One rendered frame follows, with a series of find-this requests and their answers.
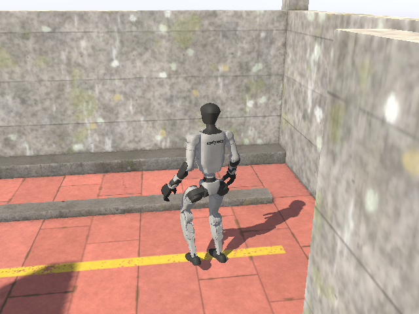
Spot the robot foot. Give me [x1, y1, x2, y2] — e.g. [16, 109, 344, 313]
[185, 253, 201, 266]
[209, 249, 227, 263]

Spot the robot right hand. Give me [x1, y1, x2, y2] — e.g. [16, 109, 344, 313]
[221, 171, 236, 186]

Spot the robot left forearm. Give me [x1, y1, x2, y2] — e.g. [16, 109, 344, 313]
[168, 162, 188, 189]

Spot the robot right forearm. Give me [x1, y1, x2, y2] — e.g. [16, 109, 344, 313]
[228, 159, 240, 175]

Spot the robot left upper arm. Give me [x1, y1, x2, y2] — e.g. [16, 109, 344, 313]
[186, 133, 201, 171]

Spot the robot left hand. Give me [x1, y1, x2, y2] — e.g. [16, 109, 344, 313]
[161, 184, 177, 201]

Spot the robot right foot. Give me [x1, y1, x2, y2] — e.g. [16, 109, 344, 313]
[209, 249, 227, 263]

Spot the robot right upper arm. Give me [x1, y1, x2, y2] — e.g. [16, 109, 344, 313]
[222, 130, 240, 163]

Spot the robot left foot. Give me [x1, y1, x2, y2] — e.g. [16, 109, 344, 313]
[185, 253, 201, 266]

